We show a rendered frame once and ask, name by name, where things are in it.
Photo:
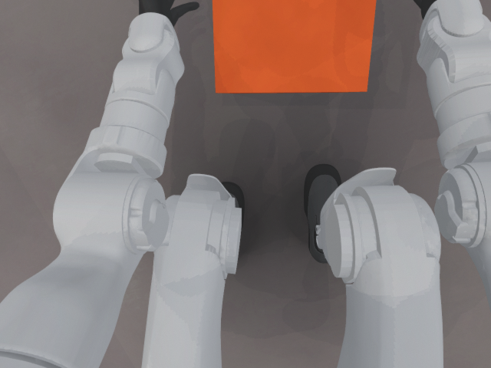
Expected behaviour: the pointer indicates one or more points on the left robot foot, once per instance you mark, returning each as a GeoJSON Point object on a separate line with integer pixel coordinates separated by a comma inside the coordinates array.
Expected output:
{"type": "Point", "coordinates": [236, 192]}

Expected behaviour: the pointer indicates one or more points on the right robot upper arm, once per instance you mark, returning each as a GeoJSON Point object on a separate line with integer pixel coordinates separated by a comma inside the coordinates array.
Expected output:
{"type": "Point", "coordinates": [463, 214]}

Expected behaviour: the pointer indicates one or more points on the left robot shin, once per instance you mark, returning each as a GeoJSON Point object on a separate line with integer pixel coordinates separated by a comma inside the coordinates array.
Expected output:
{"type": "Point", "coordinates": [194, 181]}

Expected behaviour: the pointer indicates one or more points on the robot right forearm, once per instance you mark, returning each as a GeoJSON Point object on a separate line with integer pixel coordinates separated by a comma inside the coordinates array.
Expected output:
{"type": "Point", "coordinates": [455, 54]}

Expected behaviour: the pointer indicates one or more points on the robot left forearm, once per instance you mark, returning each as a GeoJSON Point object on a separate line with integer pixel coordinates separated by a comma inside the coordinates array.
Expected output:
{"type": "Point", "coordinates": [137, 113]}

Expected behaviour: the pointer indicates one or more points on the left robot upper arm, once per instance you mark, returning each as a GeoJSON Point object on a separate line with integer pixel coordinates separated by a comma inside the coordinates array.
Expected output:
{"type": "Point", "coordinates": [65, 315]}

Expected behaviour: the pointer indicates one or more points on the robot right hand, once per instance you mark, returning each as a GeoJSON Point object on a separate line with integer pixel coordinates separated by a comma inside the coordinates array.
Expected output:
{"type": "Point", "coordinates": [424, 6]}

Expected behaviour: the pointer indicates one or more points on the robot left hand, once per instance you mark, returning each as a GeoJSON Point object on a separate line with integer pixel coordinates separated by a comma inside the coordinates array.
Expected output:
{"type": "Point", "coordinates": [163, 7]}

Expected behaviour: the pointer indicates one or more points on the carton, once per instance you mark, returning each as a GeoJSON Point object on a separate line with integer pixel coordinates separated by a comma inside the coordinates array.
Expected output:
{"type": "Point", "coordinates": [292, 46]}

